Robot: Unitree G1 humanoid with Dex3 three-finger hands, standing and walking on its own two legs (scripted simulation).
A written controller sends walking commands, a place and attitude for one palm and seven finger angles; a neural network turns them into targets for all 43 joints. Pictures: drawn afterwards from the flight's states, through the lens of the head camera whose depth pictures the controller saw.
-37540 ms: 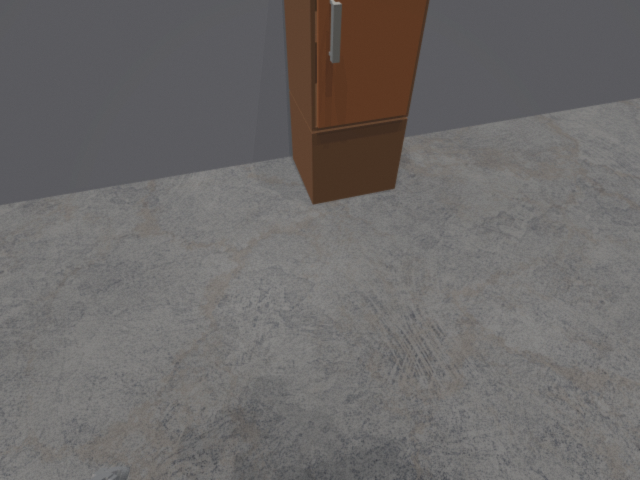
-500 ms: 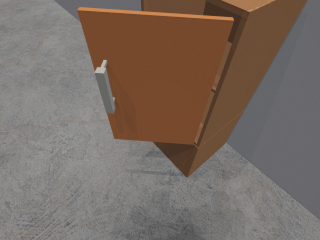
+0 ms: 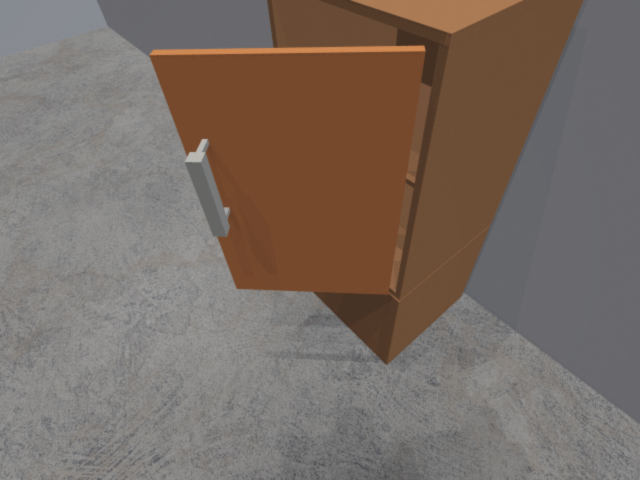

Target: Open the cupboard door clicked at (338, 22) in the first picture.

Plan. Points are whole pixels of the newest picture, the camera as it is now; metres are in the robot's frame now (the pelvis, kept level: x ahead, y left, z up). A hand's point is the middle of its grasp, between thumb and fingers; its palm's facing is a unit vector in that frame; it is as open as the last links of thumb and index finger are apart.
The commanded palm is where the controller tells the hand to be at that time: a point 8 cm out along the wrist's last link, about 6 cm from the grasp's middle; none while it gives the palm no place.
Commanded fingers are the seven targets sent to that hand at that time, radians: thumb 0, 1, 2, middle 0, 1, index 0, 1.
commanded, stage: come to a stop and stand still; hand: left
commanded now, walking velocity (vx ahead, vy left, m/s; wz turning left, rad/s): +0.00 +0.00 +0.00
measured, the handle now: (213, 189) +0.58 +0.23 +0.02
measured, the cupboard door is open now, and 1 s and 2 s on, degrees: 46 46 46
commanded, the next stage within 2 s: look again from close up in 0.24 s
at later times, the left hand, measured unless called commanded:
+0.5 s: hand out of the picture +0.03 +0.17 -0.17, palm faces +0.01 -0.97 -0.24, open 7.3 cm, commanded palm none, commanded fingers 0.00 0.90 0.90 -0.20 -0.30 -0.20 -0.30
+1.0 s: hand out of the picture +0.12 +0.19 -0.11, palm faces +0.23 -0.95 -0.20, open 7.4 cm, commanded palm +0.11 +0.23 -0.06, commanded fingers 0.00 0.76 0.84 -0.21 -0.39 -0.21 -0.39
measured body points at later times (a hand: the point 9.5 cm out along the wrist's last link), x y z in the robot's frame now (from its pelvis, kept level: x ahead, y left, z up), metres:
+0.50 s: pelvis +0.01 -0.01 +0.00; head +0.03 -0.03 +0.45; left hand +0.03 +0.22 -0.15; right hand -0.01 -0.22 -0.17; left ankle -0.01 +0.13 -0.74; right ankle +0.01 -0.09 -0.74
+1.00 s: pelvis +0.02 +0.00 +0.00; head +0.03 -0.02 +0.45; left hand +0.10 +0.24 -0.09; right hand +0.07 -0.24 -0.15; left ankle -0.01 +0.13 -0.74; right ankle +0.01 -0.09 -0.74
